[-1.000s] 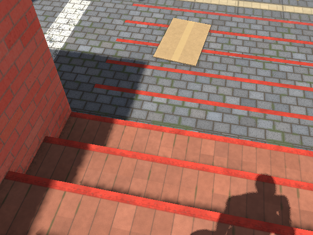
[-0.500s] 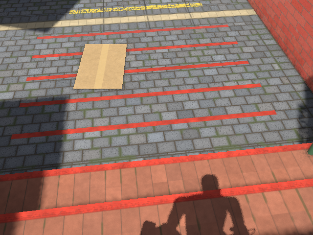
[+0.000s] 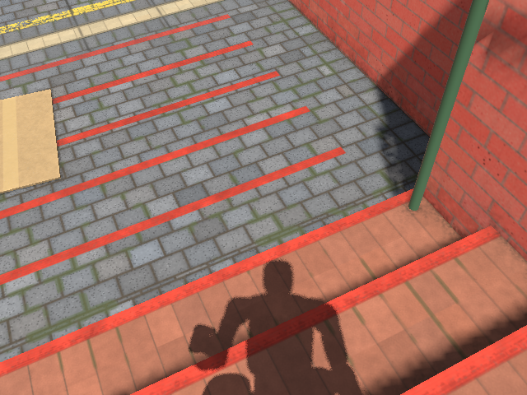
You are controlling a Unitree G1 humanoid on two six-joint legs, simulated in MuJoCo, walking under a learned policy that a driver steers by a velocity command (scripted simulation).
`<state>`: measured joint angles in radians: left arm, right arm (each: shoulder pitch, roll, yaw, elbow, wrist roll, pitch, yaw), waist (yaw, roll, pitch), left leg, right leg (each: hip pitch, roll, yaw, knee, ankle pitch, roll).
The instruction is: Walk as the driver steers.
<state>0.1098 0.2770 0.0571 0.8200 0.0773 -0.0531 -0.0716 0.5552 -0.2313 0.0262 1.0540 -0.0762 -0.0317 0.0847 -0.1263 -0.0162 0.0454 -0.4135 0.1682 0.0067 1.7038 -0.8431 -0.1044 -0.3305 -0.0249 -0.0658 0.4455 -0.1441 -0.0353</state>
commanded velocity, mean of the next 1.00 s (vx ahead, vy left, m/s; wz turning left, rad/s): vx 0.01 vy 0.00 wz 0.42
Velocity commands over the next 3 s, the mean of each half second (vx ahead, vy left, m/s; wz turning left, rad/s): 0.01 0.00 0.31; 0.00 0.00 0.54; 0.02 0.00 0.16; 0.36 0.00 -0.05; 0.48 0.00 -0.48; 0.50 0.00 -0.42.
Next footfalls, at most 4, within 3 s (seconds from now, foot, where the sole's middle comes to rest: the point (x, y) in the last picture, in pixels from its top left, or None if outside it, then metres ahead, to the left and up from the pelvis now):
0.56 left None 0.09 0.18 -0.77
1.08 right None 0.19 -0.02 -0.77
1.40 left None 0.08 0.18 -0.77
2.16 right None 0.53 0.13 -0.95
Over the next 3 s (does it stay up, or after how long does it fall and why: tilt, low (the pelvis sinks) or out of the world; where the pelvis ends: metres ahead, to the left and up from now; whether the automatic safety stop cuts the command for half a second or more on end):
stays up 0.83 0.36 -0.37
